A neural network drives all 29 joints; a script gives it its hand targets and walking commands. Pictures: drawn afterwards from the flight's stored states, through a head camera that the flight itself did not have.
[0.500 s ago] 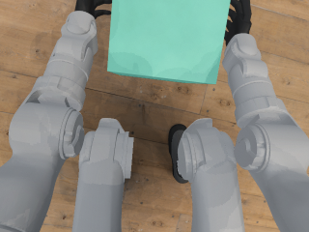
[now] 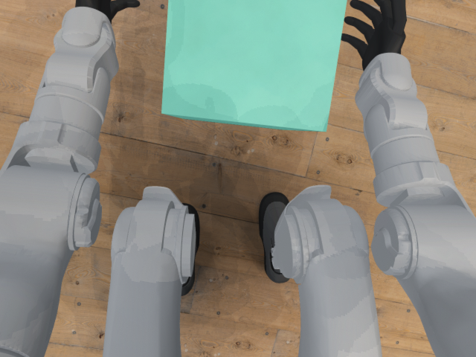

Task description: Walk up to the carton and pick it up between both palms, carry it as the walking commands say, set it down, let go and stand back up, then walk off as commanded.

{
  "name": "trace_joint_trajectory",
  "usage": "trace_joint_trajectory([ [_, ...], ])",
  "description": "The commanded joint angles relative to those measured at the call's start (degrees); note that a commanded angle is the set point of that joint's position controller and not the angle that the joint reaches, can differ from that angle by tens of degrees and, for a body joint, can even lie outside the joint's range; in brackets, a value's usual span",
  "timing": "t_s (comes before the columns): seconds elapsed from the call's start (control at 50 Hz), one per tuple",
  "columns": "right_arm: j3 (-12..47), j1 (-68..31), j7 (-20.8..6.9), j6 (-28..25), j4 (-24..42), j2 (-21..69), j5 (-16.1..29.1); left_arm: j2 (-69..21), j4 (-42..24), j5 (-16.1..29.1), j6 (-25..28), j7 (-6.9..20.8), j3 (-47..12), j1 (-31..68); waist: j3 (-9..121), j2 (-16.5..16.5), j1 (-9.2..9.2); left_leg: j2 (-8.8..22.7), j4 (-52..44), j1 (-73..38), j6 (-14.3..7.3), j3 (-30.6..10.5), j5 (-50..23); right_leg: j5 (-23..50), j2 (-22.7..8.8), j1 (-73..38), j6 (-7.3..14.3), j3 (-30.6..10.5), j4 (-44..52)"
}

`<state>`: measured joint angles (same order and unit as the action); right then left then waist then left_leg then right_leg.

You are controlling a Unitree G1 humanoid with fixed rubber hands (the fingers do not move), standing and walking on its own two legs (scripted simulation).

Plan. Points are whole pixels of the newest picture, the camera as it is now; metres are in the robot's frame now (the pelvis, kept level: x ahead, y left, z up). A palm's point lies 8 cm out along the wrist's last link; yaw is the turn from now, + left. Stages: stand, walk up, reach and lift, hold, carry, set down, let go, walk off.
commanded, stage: set down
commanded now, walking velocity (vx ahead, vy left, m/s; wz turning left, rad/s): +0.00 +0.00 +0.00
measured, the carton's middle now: (244, 61) +0.51 -0.02 -0.25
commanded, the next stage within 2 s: let go in 1.24 s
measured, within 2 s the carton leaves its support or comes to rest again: neither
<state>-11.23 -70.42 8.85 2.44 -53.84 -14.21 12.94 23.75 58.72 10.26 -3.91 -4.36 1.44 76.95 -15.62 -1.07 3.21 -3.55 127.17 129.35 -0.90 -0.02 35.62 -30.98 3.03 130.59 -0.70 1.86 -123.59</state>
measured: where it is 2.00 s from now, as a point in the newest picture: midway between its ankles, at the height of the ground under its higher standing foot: (229, 258)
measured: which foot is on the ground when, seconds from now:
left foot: down 0.00-1.00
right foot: down 0.00-1.00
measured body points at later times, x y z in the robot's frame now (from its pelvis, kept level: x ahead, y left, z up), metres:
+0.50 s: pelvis +0.01 +0.00 +0.11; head +0.33 +0.02 +0.43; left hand +0.56 +0.19 +0.00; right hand +0.52 -0.20 +0.00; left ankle +0.10 +0.11 -0.34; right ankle +0.12 -0.11 -0.34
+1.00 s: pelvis +0.04 +0.00 +0.25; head +0.33 +0.02 +0.60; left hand +0.56 +0.20 +0.15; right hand +0.51 -0.20 +0.15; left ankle +0.09 +0.11 -0.34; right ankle +0.12 -0.11 -0.34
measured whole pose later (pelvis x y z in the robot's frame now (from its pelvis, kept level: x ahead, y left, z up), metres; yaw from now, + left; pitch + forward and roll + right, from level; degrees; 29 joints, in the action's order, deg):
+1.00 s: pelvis +0.04 +0.00 +0.25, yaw +1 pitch +45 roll -1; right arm -20.0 -51.8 4.4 7.7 -40.7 -6.8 2.1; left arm 18.8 51.9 -1.2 -8.0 2.6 11.6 61.2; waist 5.7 0.3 4.4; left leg -4.0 71.8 92.9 -0.6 -2.7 23.4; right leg -20.4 2.9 93.5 -0.4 -0.9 -69.2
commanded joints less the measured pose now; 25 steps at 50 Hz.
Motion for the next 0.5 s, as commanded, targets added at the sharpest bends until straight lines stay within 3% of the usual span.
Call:
trace_joint_trajectory([
  [0.0, -1.2, -10.3, 0.8, 0.7, 10.2, -6.6, -0.7, 6.3, -9.5, -0.3, -0.5, -0.3, 1.6, 15.3, 79.0, 6.5, 1.8, 0.7, -14.1, -39.0, 1.1, 0.4, -18.6, 19.7, 0.1, -41.3, -1.3, 1.7, 10.2],
  [0.06, -2.5, -8.1, 0.9, 1.7, 11.3, -5.8, -2.2, 5.7, -9.5, -1.5, -1.5, 0.0, 3.0, 13.6, 76.7, 6.4, 2.12, 0.3, -16.4, -38.8, 1.1, 0.5, -18.6, 18.9, 0.3, -39.8, -1.2, 2.1, 12.4],
  [0.24, -4.2, -5.4, 0.1, 2.7, 10.9, -2.6, -5.2, 3.8, -6.9, -5.2, -2.4, 1.6, 6.6, 9.2, 71.4, 5.2, 0.8, -0.2, -24.6, -36.8, 0.9, 0.2, -17.1, 16.7, 1.0, -38.4, -1.3, 1.9, 20.4],
  [0.48, -6.3, -1.4, -0.3, 4.9, 16.1, -1.5, -7.2, 3.8, -11.8, -7.0, -4.2, 3.5, 8.1, 6.6, 78.2, 6.3, 1.59, -1.1, -35.8, -46.0, 1.6, 0.3, -19.4, 18.6, 1.4, -47.7, -1.6, 1.8, 32.0],
])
